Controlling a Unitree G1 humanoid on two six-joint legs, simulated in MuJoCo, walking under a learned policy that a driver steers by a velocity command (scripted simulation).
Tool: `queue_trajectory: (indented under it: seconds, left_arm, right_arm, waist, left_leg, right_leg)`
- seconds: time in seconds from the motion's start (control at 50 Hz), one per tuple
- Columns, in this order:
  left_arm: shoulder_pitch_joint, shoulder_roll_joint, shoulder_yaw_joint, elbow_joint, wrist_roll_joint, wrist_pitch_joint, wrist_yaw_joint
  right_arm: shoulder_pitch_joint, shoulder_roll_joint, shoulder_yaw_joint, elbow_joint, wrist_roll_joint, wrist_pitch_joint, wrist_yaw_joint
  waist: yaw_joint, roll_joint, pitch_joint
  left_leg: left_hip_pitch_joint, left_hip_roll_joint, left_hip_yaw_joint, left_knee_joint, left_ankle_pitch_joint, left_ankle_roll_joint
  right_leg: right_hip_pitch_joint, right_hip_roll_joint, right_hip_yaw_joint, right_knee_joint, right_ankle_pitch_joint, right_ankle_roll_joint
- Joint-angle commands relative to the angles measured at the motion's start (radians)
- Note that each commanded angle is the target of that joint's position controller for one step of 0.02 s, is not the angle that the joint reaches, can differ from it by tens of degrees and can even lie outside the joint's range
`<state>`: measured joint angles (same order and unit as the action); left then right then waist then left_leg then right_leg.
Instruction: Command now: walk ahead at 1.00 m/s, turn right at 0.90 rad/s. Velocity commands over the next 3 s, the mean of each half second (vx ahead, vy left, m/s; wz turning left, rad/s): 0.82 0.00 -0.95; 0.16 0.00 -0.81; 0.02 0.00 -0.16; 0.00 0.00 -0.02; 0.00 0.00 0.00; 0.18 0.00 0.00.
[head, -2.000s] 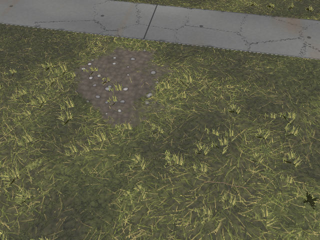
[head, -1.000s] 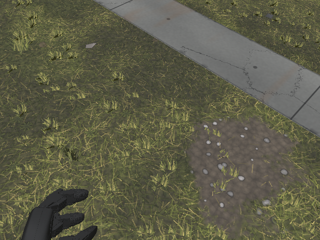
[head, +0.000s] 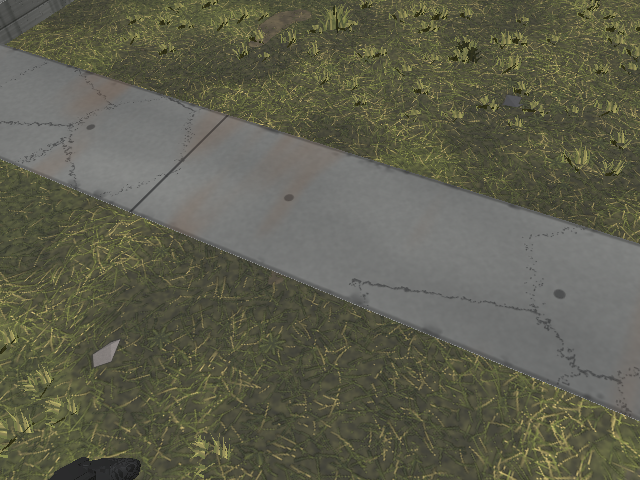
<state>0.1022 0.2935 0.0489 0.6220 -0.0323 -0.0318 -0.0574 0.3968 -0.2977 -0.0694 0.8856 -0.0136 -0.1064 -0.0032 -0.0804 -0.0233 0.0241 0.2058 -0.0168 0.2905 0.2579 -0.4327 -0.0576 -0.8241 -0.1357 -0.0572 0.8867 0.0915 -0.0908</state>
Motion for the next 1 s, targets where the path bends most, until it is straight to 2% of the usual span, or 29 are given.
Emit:
queue_trajectory:
  seconds: [0.02,0.06,0.08,0.1,0.12,0.14,0.16,0.18,0.2,0.26,0.3,0.34,0.38,0.42,0.46,0.48,0.5,0.52,0.54,0.56,0.58,0.6,0.64,0.7,0.78,0.92,0.96,0.98,1.0]
  left_arm:
    - [-0.004,0.085,0.024,-0.064,-0.011,-0.013,-0.023]
    - [0.260,0.174,0.069,-0.021,-0.024,0.007,-0.016]
    - [0.507,0.255,0.115,0.050,-0.019,0.018,0.001]
    - [0.515,0.317,0.131,0.081,-0.020,0.032,0.020]
    - [0.387,0.311,0.092,0.010,0.017,-0.001,0.012]
    - [0.385,0.200,0.077,-0.023,0.021,-0.022,0.008]
    - [0.380,0.175,0.071,-0.007,0.033,-0.046,0.003]
    - [0.329,0.148,0.060,-0.007,0.030,-0.062,-0.002]
    - [0.257,0.148,0.059,-0.022,0.031,-0.068,0.001]
    - [0.191,0.121,0.046,-0.035,0.018,-0.063,0.032]
    - [0.200,0.118,0.044,-0.032,0.013,-0.058,0.059]
    - [0.204,0.140,0.056,-0.012,0.005,-0.031,0.079]
    - [0.266,0.150,0.067,0.016,0.001,-0.003,0.086]
    - [0.279,0.132,0.069,0.029,-0.007,0.012,0.095]
    - [0.241,0.116,0.072,0.014,-0.009,0.021,0.108]
    - [0.207,0.102,0.070,-0.003,-0.006,0.022,0.111]
    - [0.197,0.047,0.052,-0.026,0.003,0.022,0.106]
    - [0.361,-0.086,0.014,-0.035,0.041,0.027,0.097]
    - [0.551,0.039,0.025,-0.052,-0.013,0.027,0.078]
    - [0.453,0.122,0.046,-0.025,-0.014,0.044,0.078]
    - [0.303,0.172,0.062,-0.052,-0.007,0.059,0.079]
    - [0.241,0.190,0.072,-0.060,0.003,0.075,0.086]
    - [0.200,0.154,0.071,-0.087,0.005,0.088,0.088]
    - [0.167,0.083,0.051,-0.102,0.006,0.082,0.093]
    - [0.100,0.107,0.054,-0.112,0.011,0.093,0.083]
    - [0.026,0.092,0.041,-0.116,0.020,0.094,0.054]
    - [0.081,0.092,0.045,-0.089,0.023,0.090,0.046]
    - [0.116,0.120,0.054,-0.073,0.027,0.089,0.049]
    - [0.140,0.194,0.071,-0.074,0.032,0.087,0.061]
  right_arm:
    - [-0.128,-0.234,-0.042,-0.110,0.006,0.004,-0.012]
    - [-0.170,-0.283,-0.057,-0.135,0.019,0.032,-0.013]
    - [-0.216,-0.265,-0.053,-0.155,0.029,0.030,-0.008]
    - [-0.223,-0.093,-0.005,-0.184,0.022,-0.003,0.000]
    - [-0.046,0.018,0.039,-0.265,0.033,-0.057,0.017]
    - [-0.206,-0.113,0.024,-0.293,0.047,-0.094,0.027]
    - [-0.300,-0.126,0.015,-0.321,0.073,-0.098,0.024]
    - [-0.292,-0.101,0.022,-0.307,0.051,-0.090,0.012]
    - [-0.258,-0.087,0.021,-0.293,0.029,-0.075,0.008]
    - [-0.236,-0.089,0.009,-0.279,0.008,-0.022,0.003]
    - [-0.370,-0.068,0.018,-0.326,-0.015,-0.019,-0.004]
    - [-0.466,-0.004,0.034,-0.358,-0.026,-0.021,0.001]
    - [-0.494,-0.013,0.022,-0.377,-0.003,-0.018,0.011]
    - [-0.486,-0.064,-0.003,-0.384,0.020,-0.016,0.017]
    - [-0.448,-0.103,-0.024,-0.375,0.028,-0.023,0.015]
    - [-0.355,-0.112,-0.033,-0.348,0.020,-0.027,0.011]
    - [-0.203,-0.129,-0.038,-0.319,0.000,-0.029,0.009]
    - [-0.163,-0.170,-0.034,-0.326,-0.015,-0.021,0.004]
    - [-0.149,-0.207,-0.042,-0.312,-0.023,-0.006,0.015]
    - [-0.244,-0.125,-0.031,-0.362,-0.024,0.008,0.004]
    - [-0.301,-0.062,-0.010,-0.376,-0.015,0.029,-0.010]
    - [-0.337,-0.052,-0.002,-0.376,-0.009,0.048,-0.019]
    - [-0.349,-0.078,-0.012,-0.331,-0.013,0.055,-0.025]
    - [-0.309,-0.100,-0.026,-0.270,-0.019,0.047,-0.023]
    - [-0.318,-0.140,-0.040,-0.243,-0.009,0.063,-0.023]
    - [-0.311,-0.188,-0.047,-0.198,0.027,0.090,0.008]
    - [-0.311,-0.184,-0.041,-0.177,0.046,0.099,0.009]
    - [-0.262,-0.151,-0.031,-0.152,0.049,0.102,0.011]
    - [-0.230,-0.084,-0.009,-0.151,0.019,0.101,0.018]
  waist:
    - [0.110,0.061,0.070]
    - [0.266,0.149,-0.068]
    - [0.383,0.111,-0.172]
    - [0.327,-0.236,-0.081]
    - [0.102,-0.415,-0.297]
    - [0.195,-0.199,-0.318]
    - [0.170,-0.056,-0.142]
    - [0.110,0.106,-0.095]
    - [0.058,0.118,-0.056]
    - [0.016,0.069,0.015]
    - [0.057,0.069,0.074]
    - [0.099,0.021,0.062]
    - [0.145,-0.038,-0.016]
    - [0.141,-0.088,-0.041]
    - [0.106,-0.119,-0.053]
    - [0.056,-0.123,-0.103]
    - [-0.003,-0.086,-0.230]
    - [0.088,0.214,-0.367]
    - [0.165,0.466,-0.523]
    - [0.120,0.292,-0.434]
    - [0.086,0.174,-0.289]
    - [0.090,0.090,-0.217]
    - [0.109,0.108,-0.106]
    - [0.095,0.134,-0.127]
    - [0.080,0.102,-0.158]
    - [0.065,0.146,-0.116]
    - [0.100,0.153,-0.124]
    - [0.102,0.130,-0.129]
    - [0.078,-0.062,-0.144]
  left_leg:
    - [-0.141,0.255,-0.010,0.033,1.174,0.119]
    - [-0.165,0.287,-0.022,0.397,1.546,0.134]
    - [-0.348,0.252,-0.049,0.725,1.432,0.122]
    - [-0.666,0.020,-0.068,1.245,0.330,0.068]
    - [-1.032,-0.094,-0.348,1.482,-0.145,0.067]
    - [-1.064,-0.028,-0.472,1.402,-0.010,0.128]
    - [-1.092,-0.006,-0.442,1.304,0.041,0.144]
    - [-1.021,0.048,-0.452,1.194,0.085,0.141]
    - [-0.924,0.075,-0.462,1.113,0.116,0.123]
    - [-0.804,0.109,-0.436,0.917,0.149,0.054]
    - [-0.767,0.079,-0.377,0.714,0.274,0.009]
    - [-0.649,0.006,-0.318,0.457,0.456,-0.003]
    - [-0.556,-0.067,-0.307,0.329,0.586,-0.016]
    - [-0.538,-0.079,-0.361,0.239,0.579,-0.016]
    - [-0.520,-0.060,-0.396,0.185,0.547,0.002]
    - [-0.428,-0.037,-0.392,0.153,0.611,0.020]
    - [-0.219,0.075,-0.445,0.187,0.685,0.063]
    - [0.061,0.328,-0.701,0.289,1.139,0.118]
    - [0.193,0.559,-1.150,0.201,0.715,0.316]
    - [0.083,0.471,-1.068,0.130,0.416,0.318]
    - [-0.074,0.393,-0.855,0.097,0.313,0.274]
    - [-0.214,0.332,-0.721,0.079,0.338,0.240]
    - [-0.410,0.255,-0.529,0.044,0.435,0.231]
    - [-0.367,0.282,-0.427,0.019,0.617,0.283]
    - [-0.334,0.353,-0.384,-0.025,0.491,0.319]
    - [-0.372,0.336,-0.261,0.008,0.404,0.280]
    - [-0.378,0.321,-0.233,0.088,0.424,0.233]
    - [-0.433,0.286,-0.201,0.152,0.387,0.174]
    - [-0.579,0.192,-0.114,0.352,0.192,0.078]
  right_leg:
    - [0.243,0.104,-0.131,-0.081,-0.043,-0.043]
    - [0.547,0.182,-0.155,-0.042,-0.226,-0.091]
    - [0.905,0.199,-0.083,-0.126,-0.208,-0.136]
    - [1.045,0.116,0.148,-0.231,-0.172,-0.210]
    - [1.265,-0.096,0.847,-0.479,-0.595,-0.437]
    - [1.207,-0.128,0.984,-0.660,-0.855,-0.361]
    - [1.041,-0.121,0.945,-0.706,-0.843,-0.305]
    - [0.887,-0.102,0.862,-0.680,-0.746,-0.268]
    - [0.722,-0.054,0.767,-0.646,-0.650,-0.260]
    - [0.492,0.052,0.546,-0.675,-0.480,-0.242]
    - [0.397,0.107,0.425,-0.648,-0.140,-0.220]
    - [0.338,0.189,0.322,-0.567,-0.012,-0.143]
    - [0.384,0.195,0.363,-0.518,-0.064,-0.090]
    - [0.476,0.186,0.447,-0.436,-0.158,-0.061]
    - [0.558,0.164,0.509,-0.316,-0.157,-0.026]
    - [0.583,0.187,0.488,-0.201,-0.106,0.012]
    - [0.552,0.222,0.423,0.036,-0.180,0.058]
    - [0.336,0.308,0.317,0.358,-0.892,0.094]
    - [0.154,0.242,0.301,0.588,-0.824,0.118]
    - [0.112,0.164,0.273,0.655,-0.686,0.157]
    - [0.100,0.143,0.207,0.627,-0.585,0.173]
    - [0.149,0.112,0.175,0.600,-0.533,0.183]
    - [0.220,0.064,0.142,0.478,-0.515,0.171]
    - [0.212,0.041,0.108,0.348,-0.528,0.166]
    - [0.225,0.006,0.110,0.229,-0.427,0.157]
    - [0.446,0.082,0.024,-0.142,-0.435,0.101]
    - [0.571,0.119,-0.009,-0.369,-0.338,0.064]
    - [0.680,0.124,0.023,-0.474,-0.255,0.031]
    - [0.811,-0.043,0.251,-0.536,-0.002,-0.029]
